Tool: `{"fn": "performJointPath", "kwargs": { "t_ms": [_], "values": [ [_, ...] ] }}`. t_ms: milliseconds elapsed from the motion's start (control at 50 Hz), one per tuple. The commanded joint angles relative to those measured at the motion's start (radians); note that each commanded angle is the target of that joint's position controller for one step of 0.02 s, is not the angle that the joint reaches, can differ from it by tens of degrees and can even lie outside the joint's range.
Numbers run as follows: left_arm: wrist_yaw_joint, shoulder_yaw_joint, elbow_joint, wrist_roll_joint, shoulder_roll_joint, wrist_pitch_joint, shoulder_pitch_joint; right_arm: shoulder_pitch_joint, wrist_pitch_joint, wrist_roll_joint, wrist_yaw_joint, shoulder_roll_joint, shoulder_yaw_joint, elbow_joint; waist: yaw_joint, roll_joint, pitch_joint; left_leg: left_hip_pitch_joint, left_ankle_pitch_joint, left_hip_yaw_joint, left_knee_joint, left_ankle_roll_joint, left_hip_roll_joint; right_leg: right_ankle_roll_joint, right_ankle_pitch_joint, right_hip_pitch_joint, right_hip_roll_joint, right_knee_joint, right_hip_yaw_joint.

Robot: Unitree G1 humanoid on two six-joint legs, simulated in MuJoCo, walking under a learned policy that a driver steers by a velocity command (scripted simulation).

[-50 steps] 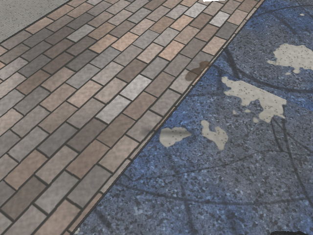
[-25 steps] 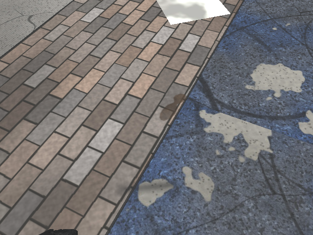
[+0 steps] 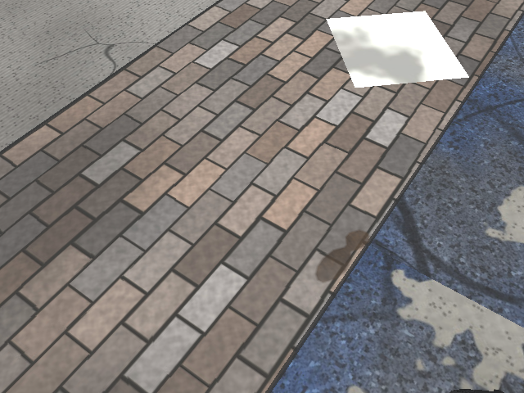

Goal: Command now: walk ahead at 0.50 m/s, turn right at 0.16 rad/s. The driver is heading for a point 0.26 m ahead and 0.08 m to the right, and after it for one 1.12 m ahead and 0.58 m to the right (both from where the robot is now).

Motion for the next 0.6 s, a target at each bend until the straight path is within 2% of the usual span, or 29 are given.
{"fn": "performJointPath", "kwargs": {
  "t_ms": [20,40,60,80,100,120,140,160,200,260,340,420,480,500,520,540,560,580,600],
  "values": [
    [0.008,0.039,-0.033,-0.007,0.183,0.009,-0.021,0.051,-0.026,0.0,0.003,-0.143,-0.044,-0.045,-0.115,-0.116,-0.01,0.166,-0.077,0.022,-0.05,0.038,-0.042,-0.136,0.652,-0.032,-0.281,0.134,0.134],
    [0.008,0.028,-0.043,-0.001,0.157,0.012,-0.03,0.224,-0.028,-0.005,-0.007,-0.194,-0.071,0.007,-0.188,-0.096,-0.122,0.419,-0.057,0.019,-0.035,0.066,-0.037,-0.108,0.677,-0.117,-0.221,0.326,0.102],
    [0.008,0.006,-0.07,0.023,0.1,0.012,-0.011,0.402,-0.026,-0.021,-0.018,-0.273,-0.091,0.035,-0.234,0.039,-0.292,0.732,-0.064,-0.2,-0.006,0.123,0.167,-0.068,0.36,-0.33,-0.137,0.654,0.051],
    [0.003,-0.023,-0.066,0.006,-0.018,-0.006,0.119,0.406,-0.019,-0.028,-0.013,-0.311,-0.093,0.051,-0.153,0.313,-0.4,0.973,-0.157,-0.628,-0.146,0.26,0.366,-0.014,-0.262,-0.667,0.028,0.949,0.077],
    [0.005,0.007,-0.051,-0.014,0.111,-0.017,0.057,0.364,-0.021,-0.024,-0.013,-0.205,-0.065,0.028,-0.183,0.171,-0.333,0.892,-0.117,-0.598,-0.182,0.225,0.333,-0.013,-0.283,-0.73,-0.023,1.053,0.192],
    [0.009,0.022,-0.075,-0.029,0.15,-0.021,-0.019,0.272,-0.025,-0.027,-0.018,-0.163,-0.05,0.009,-0.165,0.125,-0.206,0.762,0.066,-0.417,-0.173,0.188,0.313,-0.015,-0.214,-0.764,-0.06,1.069,0.172],
    [0.018,0.024,-0.073,-0.024,0.137,-0.015,-0.043,0.202,-0.028,-0.03,-0.017,-0.139,-0.041,-0.002,-0.128,0.052,-0.152,0.635,0.251,-0.288,-0.178,0.17,0.276,-0.004,-0.154,-0.718,-0.103,1.041,0.149],
    [0.024,0.033,-0.071,-0.012,0.124,-0.002,-0.048,0.155,-0.029,-0.031,-0.016,-0.114,-0.036,-0.001,-0.1,0.041,-0.107,0.53,0.346,-0.187,-0.192,0.158,0.245,0.006,-0.116,-0.675,-0.129,0.997,0.141],
    [0.023,0.037,-0.074,-0.015,0.08,0.035,-0.019,0.115,-0.03,-0.047,-0.019,-0.095,-0.032,0.004,-0.053,0.075,-0.087,0.403,0.4,-0.072,-0.233,0.153,0.212,0.013,-0.068,-0.577,-0.147,0.962,0.122],
    [0.025,0.039,-0.127,-0.004,0.058,0.068,-0.062,0.096,-0.023,-0.044,-0.041,-0.136,-0.043,0.013,-0.034,0.066,-0.054,0.358,0.416,0.025,-0.282,0.184,0.215,0.03,0.026,-0.611,-0.149,0.851,0.099],
    [0.004,0.035,-0.181,0.005,0.056,0.073,-0.149,0.079,0.007,-0.035,-0.072,-0.166,-0.052,0.013,-0.056,0.056,-0.066,0.388,0.35,0.131,-0.295,0.177,0.201,0.033,0.201,-0.571,-0.148,0.633,0.053],
    [-0.021,0.041,-0.236,0.007,0.076,0.085,-0.232,0.1,0.039,-0.017,-0.078,-0.191,-0.06,0.023,-0.083,0.045,-0.055,0.477,0.299,0.156,-0.247,0.164,0.228,0.016,0.186,-0.565,-0.128,0.515,0.016],
    [-0.038,0.05,-0.271,0.004,0.095,0.095,-0.248,0.093,0.062,0.002,-0.077,-0.208,-0.069,0.017,-0.076,0.059,-0.043,0.53,0.296,0.147,-0.155,0.135,0.258,-0.017,0.085,-0.556,-0.108,0.445,-0.008],
    [-0.042,0.054,-0.273,0.003,0.099,0.095,-0.227,0.082,0.068,0.01,-0.079,-0.208,-0.07,0.013,-0.059,0.057,-0.05,0.537,0.32,0.157,-0.095,0.112,0.25,-0.035,0.1,-0.517,-0.09,0.383,-0.025],
    [-0.039,0.065,-0.264,0.006,0.116,0.091,-0.172,0.085,0.074,0.014,-0.081,-0.199,-0.07,0.015,-0.028,0.034,-0.075,0.515,0.35,0.189,0.017,0.072,0.214,-0.063,0.192,-0.414,-0.055,0.285,-0.041],
    [-0.022,0.094,-0.255,0.011,0.198,0.085,-0.098,0.146,0.074,-0.002,-0.076,-0.182,-0.068,0.024,-0.011,-0.088,-0.13,0.422,0.219,0.225,0.217,-0.003,0.134,-0.114,0.538,-0.237,-0.088,0.207,0.066],
    [0.002,0.12,-0.263,0.022,0.321,0.086,-0.073,0.137,0.066,-0.052,-0.065,-0.119,-0.047,-0.022,-0.054,-0.352,-0.173,0.088,-0.476,0.245,0.541,-0.09,-0.017,-0.267,1.049,-0.004,-0.325,0.247,0.409],
    [-0.005,0.099,-0.284,0.041,0.288,0.074,-0.073,0.113,0.058,-0.044,-0.054,-0.113,-0.041,-0.042,-0.036,-0.293,-0.32,-0.043,-0.759,0.025,0.748,-0.103,-0.112,-0.429,0.92,0.067,-0.437,0.2,0.626],
    [-0.015,0.087,-0.298,0.032,0.247,0.06,-0.107,0.059,0.055,-0.012,-0.047,-0.149,-0.049,-0.045,-0.021,-0.173,-0.282,-0.087,-0.708,-0.052,0.788,-0.084,-0.076,-0.392,0.83,0.025,-0.397,0.172,0.545]
  ]
}}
